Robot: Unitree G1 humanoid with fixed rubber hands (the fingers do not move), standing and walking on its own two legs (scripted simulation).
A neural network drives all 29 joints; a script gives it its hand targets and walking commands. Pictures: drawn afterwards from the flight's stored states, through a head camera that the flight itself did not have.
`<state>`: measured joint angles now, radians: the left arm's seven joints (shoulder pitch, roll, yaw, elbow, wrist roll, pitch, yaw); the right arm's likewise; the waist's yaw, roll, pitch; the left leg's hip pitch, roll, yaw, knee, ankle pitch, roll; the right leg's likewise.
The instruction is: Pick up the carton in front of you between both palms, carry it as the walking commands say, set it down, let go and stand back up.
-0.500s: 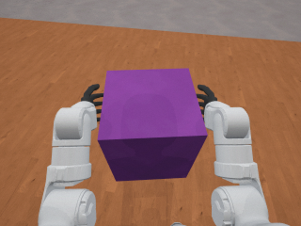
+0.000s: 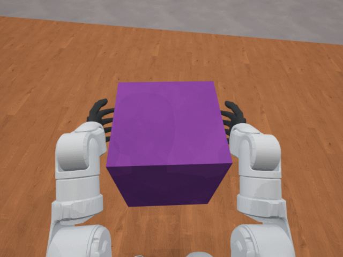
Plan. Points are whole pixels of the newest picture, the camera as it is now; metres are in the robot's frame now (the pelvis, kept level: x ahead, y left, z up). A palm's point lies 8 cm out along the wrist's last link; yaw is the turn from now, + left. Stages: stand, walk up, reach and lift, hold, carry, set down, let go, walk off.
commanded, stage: carry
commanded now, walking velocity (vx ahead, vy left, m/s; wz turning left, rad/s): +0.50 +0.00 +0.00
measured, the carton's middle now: (167, 149) +0.36 -0.01 +0.02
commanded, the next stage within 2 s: none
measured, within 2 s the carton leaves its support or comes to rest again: neither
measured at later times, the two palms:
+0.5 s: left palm (114, 54) +0.67 +0.13 +0.06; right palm (208, 50) +0.70 -0.17 +0.06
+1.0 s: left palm (121, 6) +1.01 +0.13 +0.04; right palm (195, 10) +0.99 -0.17 +0.04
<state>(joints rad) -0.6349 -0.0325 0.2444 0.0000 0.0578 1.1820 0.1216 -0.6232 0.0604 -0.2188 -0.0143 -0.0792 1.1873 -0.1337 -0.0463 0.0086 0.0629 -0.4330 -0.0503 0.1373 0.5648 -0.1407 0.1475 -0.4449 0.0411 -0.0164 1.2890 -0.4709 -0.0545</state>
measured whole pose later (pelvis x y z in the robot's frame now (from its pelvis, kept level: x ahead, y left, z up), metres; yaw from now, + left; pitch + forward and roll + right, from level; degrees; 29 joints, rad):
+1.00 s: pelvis +0.64 +0.00 -0.05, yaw +0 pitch +5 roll -1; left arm -0.65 -0.02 0.21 0.10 0.06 1.20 0.13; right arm -0.61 0.02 -0.20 0.07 -0.05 1.20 -0.13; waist -0.05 0.00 0.00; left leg -0.38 -0.05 0.12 0.55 -0.17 0.15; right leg -0.59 -0.01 0.00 1.14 -0.41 -0.03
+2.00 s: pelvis +1.24 +0.00 -0.11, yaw +0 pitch +5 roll -1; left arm -0.64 0.00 0.19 0.16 0.05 1.19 0.12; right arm -0.59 0.02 -0.19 0.11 -0.05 1.19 -0.13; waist -0.03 0.00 -0.02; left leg -0.40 -0.05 0.11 0.57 -0.17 0.14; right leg -0.59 -0.01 -0.01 1.16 -0.41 -0.03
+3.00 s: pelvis +1.83 -0.01 -0.17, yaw +0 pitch +4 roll -1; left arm -0.65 0.01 0.19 0.20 0.04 1.18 0.12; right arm -0.60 0.02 -0.19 0.15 -0.07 1.19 -0.13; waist -0.02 -0.01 -0.04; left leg -0.44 -0.05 0.12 0.59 -0.14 0.15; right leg -0.51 0.02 -0.01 1.24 -0.44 -0.04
